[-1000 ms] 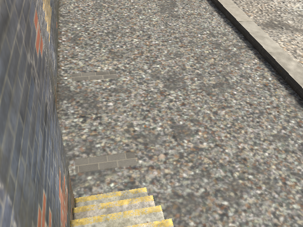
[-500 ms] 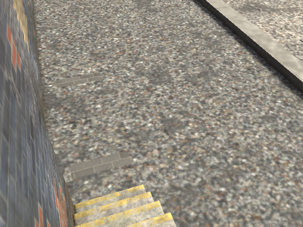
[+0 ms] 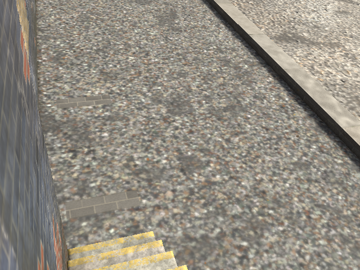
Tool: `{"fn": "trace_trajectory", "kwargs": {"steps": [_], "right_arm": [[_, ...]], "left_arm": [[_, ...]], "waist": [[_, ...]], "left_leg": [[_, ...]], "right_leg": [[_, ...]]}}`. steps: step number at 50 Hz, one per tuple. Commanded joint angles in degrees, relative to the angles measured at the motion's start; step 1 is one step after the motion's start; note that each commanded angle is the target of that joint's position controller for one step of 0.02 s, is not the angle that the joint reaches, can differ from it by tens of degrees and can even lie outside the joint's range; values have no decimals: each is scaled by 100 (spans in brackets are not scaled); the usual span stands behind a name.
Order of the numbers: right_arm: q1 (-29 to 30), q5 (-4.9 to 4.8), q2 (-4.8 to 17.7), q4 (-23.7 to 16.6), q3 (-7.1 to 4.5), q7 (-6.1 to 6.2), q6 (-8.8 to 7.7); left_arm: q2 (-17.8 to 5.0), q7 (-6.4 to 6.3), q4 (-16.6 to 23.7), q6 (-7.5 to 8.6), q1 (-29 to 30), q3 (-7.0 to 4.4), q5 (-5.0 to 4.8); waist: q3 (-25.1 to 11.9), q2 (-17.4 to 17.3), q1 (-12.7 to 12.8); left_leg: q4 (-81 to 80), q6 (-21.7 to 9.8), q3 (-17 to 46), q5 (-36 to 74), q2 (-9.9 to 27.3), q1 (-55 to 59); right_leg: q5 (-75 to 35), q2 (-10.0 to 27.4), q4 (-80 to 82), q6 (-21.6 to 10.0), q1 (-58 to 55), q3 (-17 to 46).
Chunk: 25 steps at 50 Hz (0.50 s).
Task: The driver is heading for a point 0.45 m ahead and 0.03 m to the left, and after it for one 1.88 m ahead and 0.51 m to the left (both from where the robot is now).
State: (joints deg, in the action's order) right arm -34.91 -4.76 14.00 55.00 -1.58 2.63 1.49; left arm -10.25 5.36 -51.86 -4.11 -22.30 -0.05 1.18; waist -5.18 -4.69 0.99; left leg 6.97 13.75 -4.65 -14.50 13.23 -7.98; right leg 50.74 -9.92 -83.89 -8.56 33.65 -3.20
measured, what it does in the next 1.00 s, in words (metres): goes down: right foot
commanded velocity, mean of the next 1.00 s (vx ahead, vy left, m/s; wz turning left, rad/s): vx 0.41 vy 0.00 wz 0.04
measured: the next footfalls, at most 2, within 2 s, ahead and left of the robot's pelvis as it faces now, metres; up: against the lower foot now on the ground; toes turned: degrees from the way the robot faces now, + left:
right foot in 0.76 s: +0.27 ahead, -0.23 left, +0.00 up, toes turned -3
left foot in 1.48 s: +0.58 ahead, +0.13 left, -0.40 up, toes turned +20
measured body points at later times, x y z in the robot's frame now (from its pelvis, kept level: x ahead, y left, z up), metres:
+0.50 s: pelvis +0.07 -0.01 -0.04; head +0.10 +0.05 +0.40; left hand +0.14 +0.21 -0.21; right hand +0.02 -0.32 -0.13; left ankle +0.09 +0.09 -0.79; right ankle +0.08 -0.13 -0.46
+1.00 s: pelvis +0.26 -0.12 -0.14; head +0.26 -0.14 +0.31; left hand +0.15 +0.09 -0.27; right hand +0.44 -0.32 -0.26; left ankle +0.41 +0.08 -0.72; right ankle +0.23 -0.22 -0.79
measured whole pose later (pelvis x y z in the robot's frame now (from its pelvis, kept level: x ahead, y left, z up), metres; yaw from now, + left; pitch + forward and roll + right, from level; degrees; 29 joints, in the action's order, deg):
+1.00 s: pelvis +0.26 -0.12 -0.14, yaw +7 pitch +1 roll -1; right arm -8.8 7.1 13.3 47.9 -1.3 -5.5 -2.5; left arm -9.7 0.7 -60.4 8.1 -29.7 1.8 9.3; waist -2.4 -3.2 4.3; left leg 75.8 -5.4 11.3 17.6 -1.8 -57.8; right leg 39.6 4.7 -66.4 -1.8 27.7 -8.7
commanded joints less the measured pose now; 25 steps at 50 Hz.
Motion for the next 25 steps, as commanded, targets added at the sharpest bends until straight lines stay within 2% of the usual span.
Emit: {"fn": "trace_trajectory", "kwargs": {"steps": [1, 2, 3, 4, 5, 6, 7, 8, 9, 10, 11, 12, 13, 14, 15, 16, 17, 18, 19, 20, 21, 22, 23, 24, 25], "right_arm": [[110, -138, 1094, -457, -313, 93, 24], [-261, -220, 1052, -379, -308, 34, 113], [-681, -233, 881, -298, -238, 4, 159], [-888, -201, 710, -241, -145, 8, 123], [-889, -148, 668, -296, -78, 60, 33], [-649, -73, 716, -446, -34, 128, -30], [-145, 16, 838, -688, -48, 192, -80], [649, 119, 1206, -940, -146, 223, -82], [1104, 75, 1497, -1032, -260, 226, -79], [1054, 9, 1373, -1068, -269, 244, -71], [796, -20, 1138, -1030, -230, 274, -60], [337, -105, 993, -932, -200, 284, -43], [-1271, -675, 1562, -179, -558, -136, 92], [-1911, -760, 1688, 75, -616, -187, 181], [-1574, -761, 1344, 83, -479, -349, 162], [-1245, -836, 1262, 113, -468, -546, 87], [-435, -859, 1464, 32, -525, -623, 81], [387, -741, 1331, -206, -399, -574, 111], [692, -640, 1306, -285, -341, -453, 105], [857, -580, 1373, -338, -313, -347, 70], [785, -524, 1452, -318, -334, -265, 25], [921, -330, 1568, -339, -437, -199, -46], [946, -389, 1060, -276, -306, -29, -182], [715, -501, 1148, -197, -360, -38, -196], [569, 287, 717, -326, 40, -51, -399]], "left_arm": [[-1245, -80, 696, 145, 180, 3, -128], [-1021, -152, 897, 171, 798, 34, -187], [-1077, -206, 945, 170, 886, -20, -198], [-1164, -195, 953, 157, 799, -140, -211], [-1225, -133, 905, 122, 417, -261, -189], [-1277, -47, 828, 116, 24, -335, -133], [-1347, 60, 816, 109, -359, -370, -99], [-1348, 133, 783, 117, -1015, -365, -38], [-1314, 100, 765, 133, -1240, -319, 74], [-1419, 49, 708, 163, -1301, -294, 113], [-1481, 20, 710, 159, -1084, -240, 105], [-1441, -10, 850, 166, -520, -201, 34], [-655, -191, 903, 182, 758, -56, -1075], [-170, -72, 989, 159, 773, 63, -1136], [-156, 137, 905, 3, 783, 21, -1051], [-447, 220, 977, -108, 774, -163, -951], [-446, 191, 881, -148, 408, -233, -861], [-353, 118, 830, -176, 403, -182, -799], [-171, 77, 802, -193, 422, -100, -775], [-55, 7, 777, -211, 555, -39, -769], [-1, -75, 801, -214, 720, 25, -749], [213, -280, 897, -187, 820, 138, -764], [316, -395, 996, -124, 809, 128, -794], [304, -377, 971, -97, 734, 148, -747], [-217, -560, 957, 77, 1212, 155, 521]], "waist": [[2018, 1867, 512], [1781, 1627, 0], [1345, 1269, -392], [990, 724, -525], [766, -205, -457], [723, -841, -199], [847, -1098, 221], [1082, -1314, 794], [1364, -1043, 1122], [1417, -449, 1109], [1379, 322, 920], [1213, 784, 497], [1940, 2584, -208], [1000, 739, -642], [767, -426, -680], [595, -846, -518], [357, -944, -42], [447, -746, 148], [483, -795, 225], [550, -725, 284], [650, -698, 212], [1103, -897, 125], [784, -852, 334], [660, -675, 267], [235, 190, -340]], "left_leg": [[970, -201, -638, 440, -639, 136], [1496, -556, -246, 967, -288, 993], [1569, -584, -163, 981, -222, 1360], [1312, -476, -110, 622, -261, 1351], [674, -115, -197, 243, -410, 1024], [160, 380, -388, 59, -590, 607], [-255, 883, -711, -259, -855, -65], [-786, 1110, -664, -1625, -956, -1140], [-803, 1029, -711, -1705, -858, -1488], [-222, 899, -1008, -1256, -1024, -1105], [280, 667, -1070, -306, -1031, -570], [573, 263, -662, 922, -644, 245], [1765, -1522, 847, 13, -108, 1712], [976, -2099, 1886, -463, 657, 2806], [841, -1767, 1924, -1133, 575, 3268], [699, -1574, 2592, -3024, 775, 2749], [701, -1569, 2900, -3369, 756, 2083], [768, -1456, 2414, -2959, 429, 963], [688, -1574, 2142, -2715, 222, 235], [626, -1698, 1983, -2394, 145, -262], [556, -1882, 1894, -2290, 133, -515], [416, -2256, 1614, -1700, -86, -975], [1043, -2321, 1632, -1228, 55, -554], [1313, -2508, 1916, -1274, 279, -234], [1300, -2655, 2144, -880, 419, -243]], "right_leg": [[1998, 600, 4306, -919, 2246, 2191], [1956, 553, 3840, -717, 3040, 2395], [1991, 401, 3243, -511, 2972, 1978], [2079, 147, 2528, -322, 2570, 1278], [2078, -212, 1668, -216, 1792, 395], [1907, -546, 868, -221, 1069, -367], [1736, -824, 440, -301, 389, -998], [1725, -1011, 613, -312, -335, -1549], [1360, -784, 1102, -489, -461, -1167], [1980, -540, 1917, -728, -78, -434], [2354, -247, 2622, -862, 367, 472], [2243, 43, 2743, -847, 789, 1281], [2010, 916, 1764, -539, 3234, 2247], [748, 589, -951, 244, 3577, 825], [470, 439, -2604, 646, 4354, -525], [37, 582, -3809, 982, 4604, -704], [-620, 1024, -4361, 1193, 4298, -506], [-1358, 1258, -4230, 1321, 3551, -242], [-1432, 1325, -4264, 1481, 3072, -279], [-1410, 1329, -4477, 1595, 2804, -305], [-1311, 1322, -4615, 1673, 2828, -326], [-1318, 1473, -4350, 1558, 2790, -349], [-1644, 1823, -3821, 1364, 2995, 671], [-1794, 1874, -3853, 1288, 3329, 619], [-2611, 1199, -3924, 1093, 2805, 324]]}}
